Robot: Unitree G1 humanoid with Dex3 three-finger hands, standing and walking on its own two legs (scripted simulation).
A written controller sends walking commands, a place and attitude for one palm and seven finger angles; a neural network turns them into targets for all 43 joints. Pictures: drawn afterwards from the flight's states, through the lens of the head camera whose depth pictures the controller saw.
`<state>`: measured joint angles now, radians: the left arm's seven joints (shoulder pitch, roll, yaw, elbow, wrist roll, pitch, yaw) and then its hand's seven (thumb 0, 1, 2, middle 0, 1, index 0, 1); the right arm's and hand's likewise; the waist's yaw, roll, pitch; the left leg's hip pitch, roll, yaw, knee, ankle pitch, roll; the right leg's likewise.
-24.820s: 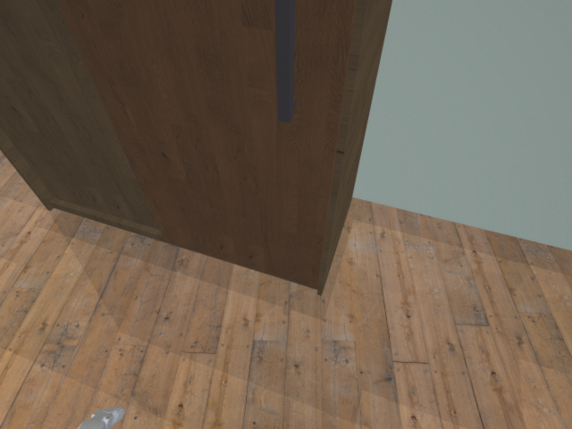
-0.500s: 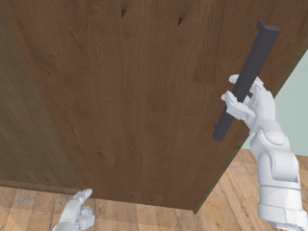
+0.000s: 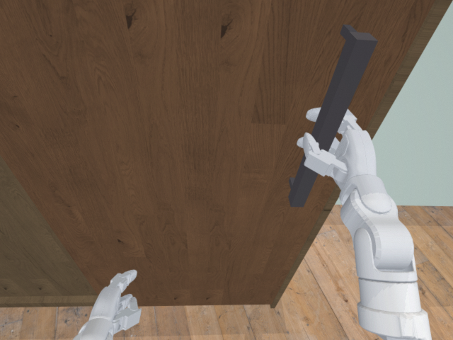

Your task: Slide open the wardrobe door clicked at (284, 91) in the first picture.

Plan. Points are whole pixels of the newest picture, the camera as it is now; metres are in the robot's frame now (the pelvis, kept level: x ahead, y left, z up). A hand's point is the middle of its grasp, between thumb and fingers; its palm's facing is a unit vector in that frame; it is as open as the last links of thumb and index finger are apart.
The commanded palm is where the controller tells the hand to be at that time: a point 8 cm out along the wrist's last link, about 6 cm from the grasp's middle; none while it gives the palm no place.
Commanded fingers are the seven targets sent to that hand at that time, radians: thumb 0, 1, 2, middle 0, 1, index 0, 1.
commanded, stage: tug the door sideways, standing still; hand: right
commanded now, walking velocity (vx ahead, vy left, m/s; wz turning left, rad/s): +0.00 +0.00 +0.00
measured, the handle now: (317, 132) +0.40 -0.14 +0.20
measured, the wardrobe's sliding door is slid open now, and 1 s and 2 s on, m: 0.00 0.06 0.37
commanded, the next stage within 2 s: step sideways, sliding the door along in 0.16 s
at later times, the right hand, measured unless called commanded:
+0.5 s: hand (292, 156) +0.35 -0.09 +0.19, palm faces -0.01 +1.00 -0.10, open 6.6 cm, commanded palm +0.33 -0.13 +0.21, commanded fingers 0.00 -0.90 -0.90 0.45 1.40 0.45 1.40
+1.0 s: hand (271, 151) +0.36 -0.06 +0.19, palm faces +0.09 +1.00 -0.01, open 6.1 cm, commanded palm +0.34 -0.06 +0.19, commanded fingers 0.00 -0.90 -0.90 0.45 1.40 0.45 1.40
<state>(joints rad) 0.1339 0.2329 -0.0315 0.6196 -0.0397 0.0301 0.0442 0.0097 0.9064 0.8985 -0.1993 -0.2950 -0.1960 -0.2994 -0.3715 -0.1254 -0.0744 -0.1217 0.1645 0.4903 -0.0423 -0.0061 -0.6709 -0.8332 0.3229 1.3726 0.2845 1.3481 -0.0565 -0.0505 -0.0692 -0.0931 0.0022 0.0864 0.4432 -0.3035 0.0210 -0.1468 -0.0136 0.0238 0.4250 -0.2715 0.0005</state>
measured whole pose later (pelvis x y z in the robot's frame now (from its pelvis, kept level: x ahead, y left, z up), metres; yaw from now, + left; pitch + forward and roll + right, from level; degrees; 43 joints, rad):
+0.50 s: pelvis -0.05 +0.00 -0.01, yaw +3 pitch +0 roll +0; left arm 0.12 0.16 -0.04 0.63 -0.01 0.06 0.06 0.01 0.90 0.90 -0.20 -0.30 -0.20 -0.30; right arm -0.54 -0.22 -0.02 0.18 0.14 0.06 -0.11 -0.08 -0.63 -0.82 0.42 1.40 0.24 1.36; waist -0.02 -0.03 0.06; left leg -0.36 -0.03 0.02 0.83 -0.48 0.01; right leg -0.25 -0.04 -0.02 0.56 -0.31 0.01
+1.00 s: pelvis -0.04 +0.08 -0.01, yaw +1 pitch -3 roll +2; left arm 0.08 0.16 0.02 0.67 -0.03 -0.02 0.04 0.01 0.91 0.90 -0.20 -0.29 -0.20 -0.30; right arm -0.58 -0.21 -0.05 0.14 0.11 -0.12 -0.11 -0.06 -0.66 -0.84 0.47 1.41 0.29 1.38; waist -0.06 -0.01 0.22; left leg -0.57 -0.01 0.01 1.19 -0.37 0.02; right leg -0.25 -0.15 -0.09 0.57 -0.27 0.03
